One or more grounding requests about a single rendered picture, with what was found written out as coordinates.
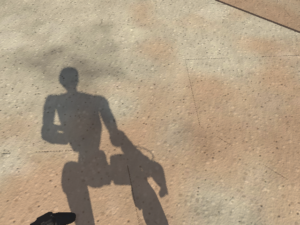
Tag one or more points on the left robot hand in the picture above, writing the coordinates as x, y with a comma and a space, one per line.
60, 218

